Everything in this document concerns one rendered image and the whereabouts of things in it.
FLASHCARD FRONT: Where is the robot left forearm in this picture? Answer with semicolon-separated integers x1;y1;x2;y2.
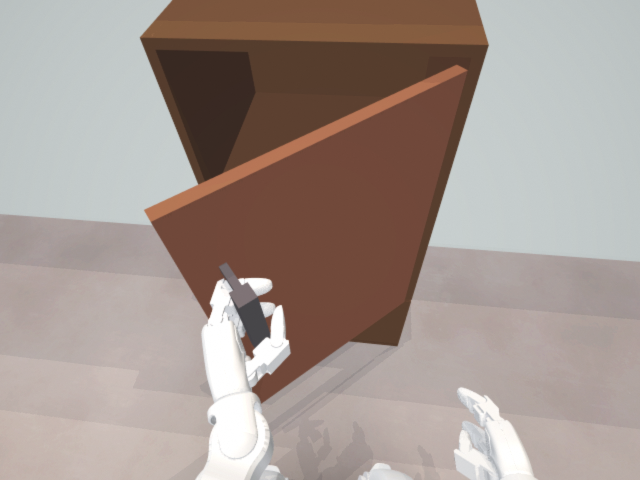
195;391;274;480

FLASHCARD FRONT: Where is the robot left hand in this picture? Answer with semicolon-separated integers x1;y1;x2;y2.
202;278;291;403

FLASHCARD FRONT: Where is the handle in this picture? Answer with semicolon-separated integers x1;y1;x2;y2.
219;262;271;348

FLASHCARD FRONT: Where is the robot right shin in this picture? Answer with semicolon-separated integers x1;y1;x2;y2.
369;463;391;473

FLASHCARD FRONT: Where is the cupboard door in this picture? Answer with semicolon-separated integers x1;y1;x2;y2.
144;65;468;404

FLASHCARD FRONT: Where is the robot right hand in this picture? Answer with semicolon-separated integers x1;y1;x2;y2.
454;387;534;480

